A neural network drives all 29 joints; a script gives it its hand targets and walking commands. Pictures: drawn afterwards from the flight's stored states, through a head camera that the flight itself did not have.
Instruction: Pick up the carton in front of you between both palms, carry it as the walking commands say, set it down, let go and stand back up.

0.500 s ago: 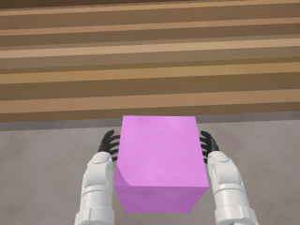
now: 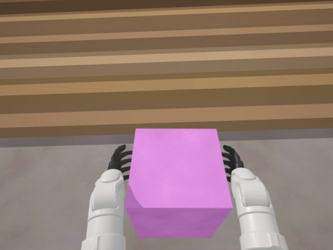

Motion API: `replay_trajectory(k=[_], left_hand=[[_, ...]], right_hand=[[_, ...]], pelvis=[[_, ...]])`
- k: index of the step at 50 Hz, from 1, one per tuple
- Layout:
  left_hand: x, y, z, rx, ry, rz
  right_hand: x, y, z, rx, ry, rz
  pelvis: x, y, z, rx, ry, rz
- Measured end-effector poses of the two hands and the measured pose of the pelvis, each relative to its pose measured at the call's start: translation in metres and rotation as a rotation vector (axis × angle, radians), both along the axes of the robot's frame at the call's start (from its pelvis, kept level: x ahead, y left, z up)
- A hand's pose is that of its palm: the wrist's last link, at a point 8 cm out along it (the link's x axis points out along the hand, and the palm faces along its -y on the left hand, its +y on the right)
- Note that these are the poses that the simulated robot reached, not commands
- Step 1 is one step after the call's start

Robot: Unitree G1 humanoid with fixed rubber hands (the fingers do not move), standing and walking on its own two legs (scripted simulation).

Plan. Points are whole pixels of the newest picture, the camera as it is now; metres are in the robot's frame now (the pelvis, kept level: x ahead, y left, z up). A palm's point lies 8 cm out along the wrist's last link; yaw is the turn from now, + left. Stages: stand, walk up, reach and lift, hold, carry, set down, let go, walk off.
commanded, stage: hold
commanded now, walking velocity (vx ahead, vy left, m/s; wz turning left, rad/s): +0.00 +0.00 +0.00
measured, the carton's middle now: (175, 186) +0.30 +0.00 -0.03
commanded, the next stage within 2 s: carry in 1.28 s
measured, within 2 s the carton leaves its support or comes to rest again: neither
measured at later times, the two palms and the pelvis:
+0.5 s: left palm (113, 176) +0.28 +0.15 +0.06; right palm (238, 175) +0.28 -0.15 +0.05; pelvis -0.01 +0.00 +0.00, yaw +0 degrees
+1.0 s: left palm (113, 175) +0.28 +0.15 +0.06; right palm (238, 174) +0.28 -0.15 +0.05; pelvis +0.00 +0.00 +0.00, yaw +0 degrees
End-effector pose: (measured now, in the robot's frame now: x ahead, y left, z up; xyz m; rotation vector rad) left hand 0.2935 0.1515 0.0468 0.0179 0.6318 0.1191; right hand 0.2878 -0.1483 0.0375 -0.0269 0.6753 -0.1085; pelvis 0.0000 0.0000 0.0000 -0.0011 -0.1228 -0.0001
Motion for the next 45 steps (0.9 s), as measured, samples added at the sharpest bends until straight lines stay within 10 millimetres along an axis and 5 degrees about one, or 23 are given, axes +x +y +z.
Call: replay_trajectory(k=[16,45], left_hand=[[-0.013,0.000,0.010,-0.001,-0.003,-0.002],[-0.008,0.001,0.011,0.011,-0.004,-0.004]], right_hand=[[-0.015,0.000,0.009,0.005,-0.003,-0.006],[-0.008,0.001,0.010,-0.002,-0.005,0.005]], pelvis=[[-0.009,0.002,0.000,0.000,-0.035,0.001],[-0.003,0.002,0.001,0.000,-0.025,-0.001]])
